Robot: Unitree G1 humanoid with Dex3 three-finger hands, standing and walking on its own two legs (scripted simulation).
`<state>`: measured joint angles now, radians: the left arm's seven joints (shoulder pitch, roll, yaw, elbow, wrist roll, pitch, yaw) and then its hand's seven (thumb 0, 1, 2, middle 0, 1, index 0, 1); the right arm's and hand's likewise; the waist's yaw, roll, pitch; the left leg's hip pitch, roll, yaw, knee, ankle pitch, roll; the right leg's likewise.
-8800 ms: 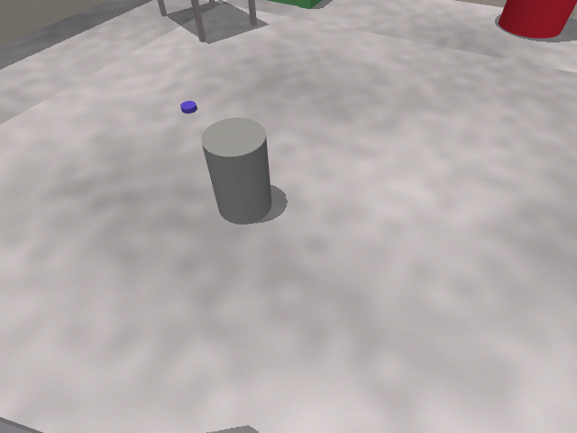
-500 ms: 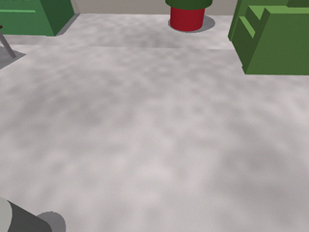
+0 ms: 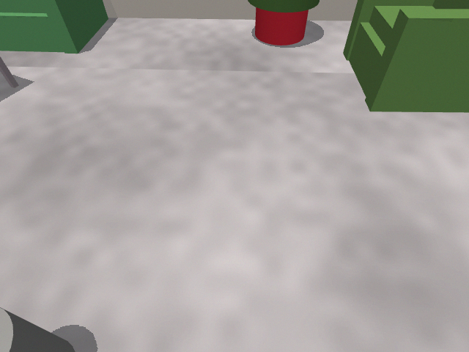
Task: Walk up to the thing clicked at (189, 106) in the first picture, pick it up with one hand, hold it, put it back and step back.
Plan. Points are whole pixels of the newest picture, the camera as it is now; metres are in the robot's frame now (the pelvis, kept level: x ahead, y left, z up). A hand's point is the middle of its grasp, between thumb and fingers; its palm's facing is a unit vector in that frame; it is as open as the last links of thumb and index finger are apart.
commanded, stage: stand
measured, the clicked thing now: out of the picture +0.78 +1.49 -0.77
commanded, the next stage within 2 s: none
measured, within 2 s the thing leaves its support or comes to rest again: neither
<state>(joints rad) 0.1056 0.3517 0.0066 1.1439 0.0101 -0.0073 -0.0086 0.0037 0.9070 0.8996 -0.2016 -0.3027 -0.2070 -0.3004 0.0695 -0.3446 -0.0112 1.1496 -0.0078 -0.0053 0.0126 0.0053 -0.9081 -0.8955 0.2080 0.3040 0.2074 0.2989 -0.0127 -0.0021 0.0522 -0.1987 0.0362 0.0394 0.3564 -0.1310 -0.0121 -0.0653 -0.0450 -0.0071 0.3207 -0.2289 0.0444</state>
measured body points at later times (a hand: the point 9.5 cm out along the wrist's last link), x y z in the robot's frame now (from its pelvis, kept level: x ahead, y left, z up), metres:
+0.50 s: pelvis +0.01 +0.00 +0.00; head +0.03 +0.00 +0.45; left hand +0.08 +0.30 -0.14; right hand +0.10 -0.30 -0.13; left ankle +0.04 +0.13 -0.75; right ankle -0.03 -0.15 -0.75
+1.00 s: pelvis +0.01 +0.00 +0.00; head +0.03 +0.01 +0.45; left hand +0.09 +0.30 -0.14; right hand +0.10 -0.30 -0.13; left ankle +0.04 +0.13 -0.75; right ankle -0.03 -0.15 -0.75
